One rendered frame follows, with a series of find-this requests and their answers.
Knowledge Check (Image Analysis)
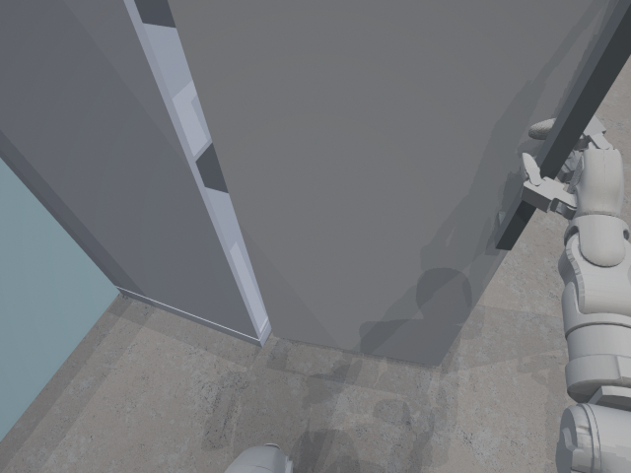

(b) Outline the fridge door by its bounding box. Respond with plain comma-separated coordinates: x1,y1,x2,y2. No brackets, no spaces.
168,0,619,367

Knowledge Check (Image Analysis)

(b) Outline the handle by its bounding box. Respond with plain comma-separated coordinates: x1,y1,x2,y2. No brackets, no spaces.
494,0,631,250

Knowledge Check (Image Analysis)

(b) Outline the right robot upper arm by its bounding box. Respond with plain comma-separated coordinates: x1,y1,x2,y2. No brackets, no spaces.
555,403,631,473

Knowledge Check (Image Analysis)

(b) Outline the robot left thigh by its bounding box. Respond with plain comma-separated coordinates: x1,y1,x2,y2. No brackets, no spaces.
224,446,293,473

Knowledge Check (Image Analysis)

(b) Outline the robot right hand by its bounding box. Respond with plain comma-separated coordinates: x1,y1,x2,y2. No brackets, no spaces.
520,115,624,224

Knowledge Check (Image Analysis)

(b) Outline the right robot forearm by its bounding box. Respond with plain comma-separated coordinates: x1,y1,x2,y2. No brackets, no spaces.
558,215,631,412

